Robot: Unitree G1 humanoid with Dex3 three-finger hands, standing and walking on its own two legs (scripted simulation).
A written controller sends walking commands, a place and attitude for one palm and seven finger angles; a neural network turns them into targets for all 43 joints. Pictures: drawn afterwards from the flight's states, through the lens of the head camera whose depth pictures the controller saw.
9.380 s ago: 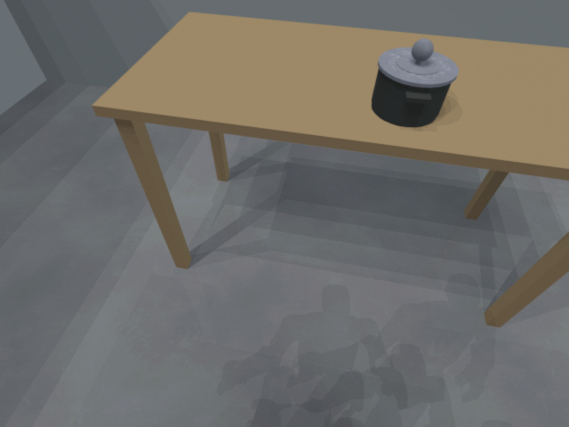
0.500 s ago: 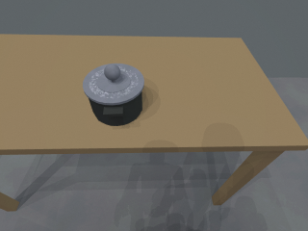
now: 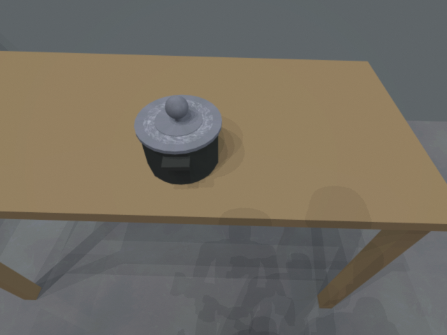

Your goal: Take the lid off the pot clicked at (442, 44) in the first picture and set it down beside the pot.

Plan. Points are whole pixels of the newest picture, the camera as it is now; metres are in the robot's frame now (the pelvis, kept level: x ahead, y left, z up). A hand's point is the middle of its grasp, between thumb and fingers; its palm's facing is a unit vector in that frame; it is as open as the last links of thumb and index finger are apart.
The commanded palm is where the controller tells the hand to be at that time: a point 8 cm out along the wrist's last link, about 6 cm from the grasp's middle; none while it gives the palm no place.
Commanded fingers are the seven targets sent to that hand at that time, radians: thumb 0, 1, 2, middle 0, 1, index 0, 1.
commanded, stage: lift the closed hand beside the body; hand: left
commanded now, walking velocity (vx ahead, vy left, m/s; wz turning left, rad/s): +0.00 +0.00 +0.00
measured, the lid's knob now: (176, 107) +0.48 +0.14 +0.15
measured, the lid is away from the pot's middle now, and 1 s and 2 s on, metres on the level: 0.00 0.00 0.00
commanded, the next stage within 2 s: raise the hand higher, near the body in 0.50 s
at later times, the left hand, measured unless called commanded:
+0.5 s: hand out of the picture +0.10 +0.20 +0.02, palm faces +0.29 -0.91 -0.31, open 3.1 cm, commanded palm +0.06 +0.24 +0.06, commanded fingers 0.00 0.90 0.90 -1.30 -1.50 -1.30 -1.50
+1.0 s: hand (74, 315) +0.13 +0.21 +0.09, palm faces +0.26 -0.87 -0.42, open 3.1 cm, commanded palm +0.08 +0.24 +0.12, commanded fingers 0.00 0.90 0.90 -1.30 -1.50 -1.30 -1.50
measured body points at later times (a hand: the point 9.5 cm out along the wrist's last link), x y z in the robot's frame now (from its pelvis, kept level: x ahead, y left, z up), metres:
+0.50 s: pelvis -0.03 -0.03 +0.00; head -0.04 -0.04 +0.45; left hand +0.08 +0.24 +0.04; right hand +0.21 -0.23 -0.05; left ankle -0.02 +0.08 -0.74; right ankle -0.04 -0.12 -0.74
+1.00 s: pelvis -0.02 -0.02 +0.00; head -0.03 -0.03 +0.45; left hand +0.11 +0.25 +0.11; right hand +0.17 -0.25 -0.07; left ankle -0.02 +0.08 -0.74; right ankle -0.04 -0.12 -0.74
